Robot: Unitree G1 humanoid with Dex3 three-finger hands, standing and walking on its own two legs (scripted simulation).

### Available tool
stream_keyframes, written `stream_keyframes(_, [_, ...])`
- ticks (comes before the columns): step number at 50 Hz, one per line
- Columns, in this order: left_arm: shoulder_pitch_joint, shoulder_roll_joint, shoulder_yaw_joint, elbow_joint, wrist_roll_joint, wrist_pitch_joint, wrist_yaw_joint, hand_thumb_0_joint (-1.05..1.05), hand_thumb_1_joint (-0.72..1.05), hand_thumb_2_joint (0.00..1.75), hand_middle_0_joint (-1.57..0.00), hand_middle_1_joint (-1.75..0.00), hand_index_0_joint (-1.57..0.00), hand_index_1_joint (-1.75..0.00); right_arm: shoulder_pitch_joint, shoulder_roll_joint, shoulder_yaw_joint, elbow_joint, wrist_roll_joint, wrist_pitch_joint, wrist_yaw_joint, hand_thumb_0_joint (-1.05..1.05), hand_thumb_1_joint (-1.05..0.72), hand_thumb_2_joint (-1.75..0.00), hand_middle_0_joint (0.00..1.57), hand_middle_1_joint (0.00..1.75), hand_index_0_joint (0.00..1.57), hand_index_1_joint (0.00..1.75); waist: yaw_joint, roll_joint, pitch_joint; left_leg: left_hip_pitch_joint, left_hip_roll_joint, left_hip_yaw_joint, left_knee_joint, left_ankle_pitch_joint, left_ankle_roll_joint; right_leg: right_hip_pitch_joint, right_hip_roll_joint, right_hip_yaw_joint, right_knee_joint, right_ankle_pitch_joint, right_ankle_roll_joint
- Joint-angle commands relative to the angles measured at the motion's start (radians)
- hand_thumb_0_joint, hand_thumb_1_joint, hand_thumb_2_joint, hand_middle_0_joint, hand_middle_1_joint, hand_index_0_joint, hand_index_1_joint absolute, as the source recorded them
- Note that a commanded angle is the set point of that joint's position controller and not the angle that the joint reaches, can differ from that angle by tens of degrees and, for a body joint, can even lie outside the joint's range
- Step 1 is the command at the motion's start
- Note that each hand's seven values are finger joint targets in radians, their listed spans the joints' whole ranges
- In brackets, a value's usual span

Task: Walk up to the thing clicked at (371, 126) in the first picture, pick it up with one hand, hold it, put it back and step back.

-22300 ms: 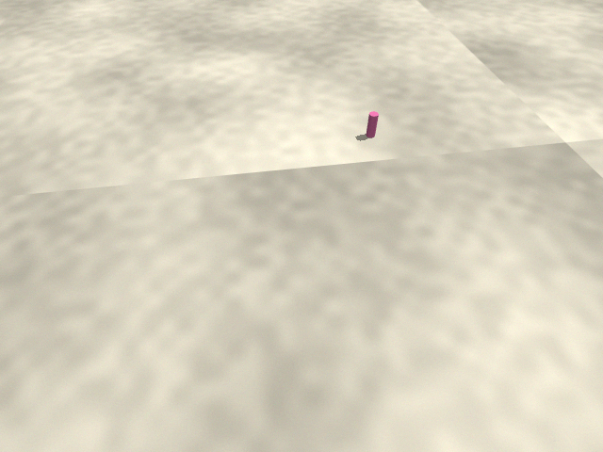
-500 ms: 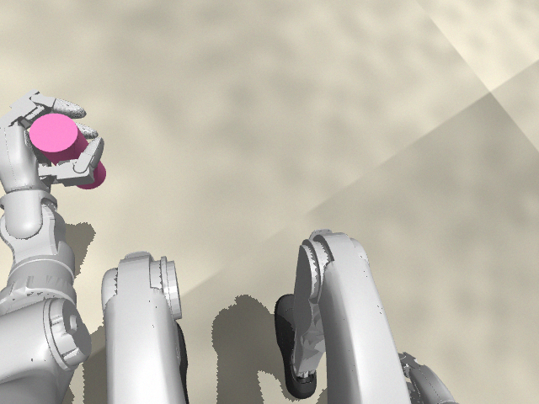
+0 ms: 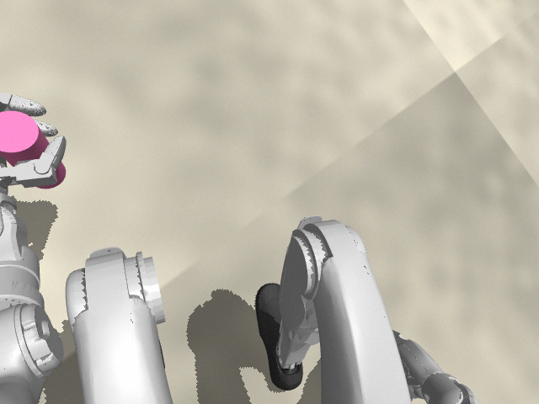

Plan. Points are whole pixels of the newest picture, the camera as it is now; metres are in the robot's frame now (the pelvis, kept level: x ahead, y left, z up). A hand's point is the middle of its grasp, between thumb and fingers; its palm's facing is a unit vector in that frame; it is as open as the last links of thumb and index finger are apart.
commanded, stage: lower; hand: left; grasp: from the side
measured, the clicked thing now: (31, 155) +0.46 +0.27 -0.12
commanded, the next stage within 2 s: loosen in 1.30 s
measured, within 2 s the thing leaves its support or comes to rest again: rests again in 1.38 s
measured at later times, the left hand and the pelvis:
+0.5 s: hand (49, 157) +0.47 +0.26 -0.14, palm faces +0.23 -0.97 -0.02, open 7.1 cm; pelvis +0.00 +0.01 -0.01, yaw -3 degrees
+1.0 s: hand (58, 162) +0.48 +0.26 -0.18, palm faces +0.24 -0.97 -0.04, open 7.1 cm; pelvis -0.01 +0.01 -0.01, yaw -6 degrees
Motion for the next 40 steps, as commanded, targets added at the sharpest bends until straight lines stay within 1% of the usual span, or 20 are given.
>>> stream_keyframes(1, [-0.293,0.185,0.004,-0.193,-0.011,-0.08,0.015,0.0,0.44,1.31,-1.31,-1.41,-1.32,-1.41,0.126,-0.289,-0.071,-0.027,-0.011,0.007,-0.009,0.0,-0.9,-0.91,0.2,0.3,0.2,0.3,-0.053,0.357,-0.657,0.437,0.011,0.081,-0.292,0.126,0.013,0.341,0.048,-0.088,-0.196,0.164,-0.052])
stream_keyframes(4, [-0.292,0.195,0.003,-0.192,-0.009,-0.084,0.025,0.0,0.46,1.31,-1.31,-1.41,-1.32,-1.41,0.114,-0.294,-0.063,-0.033,-0.015,0.009,-0.006,0.0,-0.9,-0.91,0.2,0.3,0.2,0.3,-0.049,0.369,-0.653,0.44,0.011,0.072,-0.295,0.111,0.011,0.338,0.048,-0.096,-0.19,0.154,-0.053])
stream_keyframes(5, [-0.283,0.181,-0.012,-0.166,-0.006,-0.086,0.025,0.0,0.44,1.29,-1.32,-1.43,-1.33,-1.43,0.106,-0.301,-0.06,-0.033,-0.017,0.008,-0.006,0.0,-0.91,-0.91,0.2,0.3,0.2,0.3,-0.062,0.37,-0.626,0.452,0.014,0.063,-0.295,0.114,0.009,0.314,0.046,-0.099,-0.182,0.156,-0.053])
stream_keyframes(9, [-0.276,0.166,-0.015,-0.077,-0.021,-0.101,0.046,0.0,0.39,1.29,-1.35,-1.45,-1.36,-1.44,0.092,-0.309,-0.029,-0.045,-0.024,0.011,-0.002,0.0,-0.91,-0.91,0.2,0.3,0.2,0.3,-0.098,0.304,-0.564,0.39,0.012,0.051,-0.271,0.089,0.018,0.33,0.051,-0.112,-0.192,0.147,-0.046])
stream_keyframes(11, [-0.308,0.206,0.0,-0.085,-0.028,-0.123,0.057,0.0,0.39,1.3,-1.34,-1.45,-1.35,-1.44,0.083,-0.313,-0.008,-0.052,-0.033,0.011,-0.001,0.0,-0.91,-0.91,0.2,0.3,0.2,0.3,-0.103,0.302,-0.564,0.386,0.013,0.047,-0.259,0.102,0.02,0.364,0.055,-0.113,-0.195,0.158,-0.042])
stream_keyframes(12, [-0.287,0.208,-0.005,-0.061,-0.025,-0.128,0.059,0.0,0.37,1.28,-1.34,-1.45,-1.36,-1.44,0.071,-0.312,-0.003,-0.056,-0.037,0.01,0.001,0.0,-0.91,-0.91,0.2,0.3,0.2,0.3,-0.096,0.295,-0.573,0.39,0.013,0.049,-0.251,0.095,0.02,0.361,0.059,-0.114,-0.196,0.151,-0.042])
stream_keyframes(13, [-0.305,0.209,-0.023,-0.06,-0.025,-0.139,0.057,0.0,0.39,1.28,-1.33,-1.44,-1.35,-1.43,0.06,-0.313,0.007,-0.058,-0.043,0.009,0.001,0.0,-0.91,-0.91,0.2,0.3,0.2,0.3,-0.107,0.314,-0.569,0.39,0.013,0.05,-0.246,0.1,0.019,0.373,0.06,-0.116,-0.191,0.158,-0.042])
stream_keyframes(15, [-0.296,0.224,-0.03,-0.034,-0.019,-0.154,0.055,0.0,0.44,1.29,-1.33,-1.44,-1.35,-1.43,0.054,-0.316,0.021,-0.057,-0.051,0.007,-0.001,0.0,-0.91,-0.9,0.2,0.3,0.2,0.3,-0.112,0.312,-0.567,0.389,0.015,0.046,-0.235,0.116,0.02,0.39,0.063,-0.117,-0.189,0.175,-0.038])
stream_keyframes(17, [-0.32,0.261,-0.018,-0.036,-0.019,-0.173,0.064,0.0,0.43,1.29,-1.33,-1.44,-1.34,-1.43,0.04,-0.319,0.038,-0.061,-0.058,0.008,-0.001,0.0,-0.91,-0.9,0.2,0.3,0.2,0.3,-0.115,0.327,-0.555,0.389,0.018,0.043,-0.232,0.106,0.02,0.396,0.066,-0.12,-0.189,0.168,-0.039])
stream_keyframes(20, [-0.32,0.281,-0.014,-0.002,-0.016,-0.19,0.073,0.0,0.44,1.29,-1.32,-1.43,-1.33,-1.43,0.024,-0.335,0.056,-0.066,-0.071,0.008,-0.004,0.0,-0.9,-0.9,0.2,0.3,0.2,0.3,-0.131,0.356,-0.533,0.422,0.023,0.026,-0.236,0.11,0.012,0.378,0.068,-0.138,-0.181,0.171,-0.04])
stream_keyframes(23, [-0.313,0.277,-0.024,0.019,-0.014,-0.209,0.084,0.0,0.42,1.28,-1.31,-1.42,-1.33,-1.42,-0.001,-0.346,0.071,-0.071,-0.083,0.009,-0.006,0.0,-0.91,-0.9,0.2,0.3,0.2,0.3,-0.138,0.383,-0.505,0.452,0.026,0.011,-0.242,0.102,0.003,0.355,0.067,-0.153,-0.171,0.169,-0.04])
stream_keyframes(24, [-0.315,0.306,-0.018,0.019,-0.008,-0.214,0.089,0.0,0.42,1.28,-1.31,-1.42,-1.33,-1.41,-0.007,-0.35,0.079,-0.074,-0.087,0.01,-0.006,0.0,-0.91,-0.9,0.2,0.3,0.2,0.3,-0.138,0.398,-0.505,0.456,0.028,0.005,-0.244,0.104,0.0,0.356,0.069,-0.157,-0.166,0.169,-0.042])
stream_keyframes(25, [-0.31,0.304,-0.022,0.022,-0.009,-0.219,0.092,0.0,0.43,1.29,-1.3,-1.41,-1.31,-1.41,-0.013,-0.351,0.085,-0.075,-0.092,0.011,-0.007,0.0,-0.9,-0.9,0.2,0.3,0.2,0.3,-0.139,0.398,-0.501,0.459,0.029,0.005,-0.237,0.115,0.001,0.363,0.07,-0.159,-0.165,0.18,-0.04])
stream_keyframes(28, [-0.315,0.308,-0.034,0.032,-0.001,-0.233,0.106,0.0,0.43,1.29,-1.3,-1.42,-1.31,-1.41,-0.017,-0.359,0.103,-0.073,-0.103,0.014,-0.008,0.0,-0.91,-0.9,0.2,0.3,0.2,0.3,-0.161,0.423,-0.491,0.489,0.033,-0.014,-0.238,0.153,-0.006,0.371,0.07,-0.172,-0.154,0.215,-0.038])
stream_keyframes(30, [-0.305,0.332,-0.028,0.054,0.004,-0.237,0.118,0.0,0.42,1.28,-1.29,-1.41,-1.31,-1.4,-0.031,-0.363,0.114,-0.08,-0.108,0.018,-0.01,0.0,-0.91,-0.9,0.2,0.3,0.2,0.3,-0.162,0.408,-0.48,0.48,0.033,-0.018,-0.233,0.151,-0.003,0.376,0.073,-0.177,-0.161,0.214,-0.036])
stream_keyframes(32, [-0.306,0.325,-0.039,0.059,0.006,-0.247,0.126,0.0,0.44,1.3,-1.29,-1.41,-1.3,-1.4,-0.036,-0.367,0.123,-0.08,-0.116,0.022,-0.009,0.0,-0.9,-0.9,0.2,0.3,0.2,0.3,-0.175,0.416,-0.463,0.491,0.036,-0.028,-0.235,0.152,-0.006,0.374,0.073,-0.184,-0.158,0.218,-0.033])
stream_keyframes(33, [-0.31,0.352,-0.03,0.061,0.007,-0.252,0.134,0.0,0.42,1.29,-1.29,-1.41,-1.3,-1.41,-0.039,-0.37,0.13,-0.08,-0.118,0.023,-0.009,0.0,-0.9,-0.9,0.2,0.3,0.2,0.3,-0.172,0.418,-0.464,0.48,0.035,-0.026,-0.228,0.148,-0.004,0.388,0.077,-0.183,-0.16,0.216,-0.034])
stream_keyframes(38, [-0.304,0.351,-0.041,0.102,0.004,-0.27,0.15,0.0,0.46,1.3,-1.27,-1.4,-1.29,-1.4,-0.069,-0.371,0.152,-0.092,-0.13,0.026,-0.011,0.0,-0.9,-0.9,0.2,0.3,0.2,0.3,-0.188,0.39,-0.436,0.465,0.037,-0.032,-0.214,0.132,0.001,0.397,0.084,-0.19,-0.171,0.213,-0.029])
stream_keyframes(39, [-0.305,0.368,-0.036,0.108,0.007,-0.273,0.153,0.0,0.46,1.3,-1.28,-1.4,-1.29,-1.4,-0.072,-0.372,0.159,-0.094,-0.132,0.026,-0.012,0.0,-0.9,-0.9,0.2,0.3,0.2,0.3,-0.188,0.395,-0.434,0.47,0.039,-0.036,-0.218,0.134,-0.001,0.4,0.084,-0.194,-0.171,0.213,-0.029])
stream_keyframes(40, [-0.314,0.368,-0.047,0.123,0.012,-0.277,0.156,0.0,0.45,1.31,-1.28,-1.41,-1.3,-1.4,-0.07,-0.375,0.166,-0.095,-0.135,0.029,-0.01,0.0,-0.9,-0.9,0.2,0.3,0.2,0.3,-0.202,0.398,-0.417,0.457,0.038,-0.044,-0.224,0.12,-0.002,0.399,0.085,-0.202,-0.171,0.204,-0.028])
